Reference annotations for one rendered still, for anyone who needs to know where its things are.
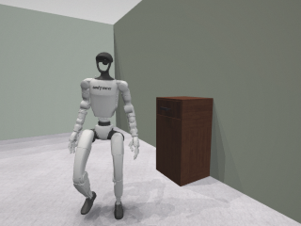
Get drawer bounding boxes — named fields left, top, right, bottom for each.
left=157, top=99, right=182, bottom=120

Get left robot hand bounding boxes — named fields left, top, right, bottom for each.
left=128, top=136, right=140, bottom=160

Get robot left upper arm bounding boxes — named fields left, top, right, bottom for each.
left=116, top=80, right=133, bottom=114

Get cabinet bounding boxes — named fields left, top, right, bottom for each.
left=156, top=96, right=214, bottom=186

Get handle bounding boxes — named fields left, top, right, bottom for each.
left=160, top=106, right=171, bottom=111

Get robot right upper arm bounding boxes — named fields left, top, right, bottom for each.
left=80, top=78, right=93, bottom=110

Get robot left forearm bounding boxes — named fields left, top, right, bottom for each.
left=127, top=105, right=138, bottom=137

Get left robot foot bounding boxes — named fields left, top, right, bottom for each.
left=114, top=202, right=124, bottom=220

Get robot right forearm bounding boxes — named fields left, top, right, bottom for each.
left=73, top=105, right=87, bottom=133

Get robot left shin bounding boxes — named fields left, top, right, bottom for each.
left=114, top=176, right=123, bottom=205

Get right robot hand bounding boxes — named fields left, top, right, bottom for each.
left=68, top=131, right=80, bottom=153

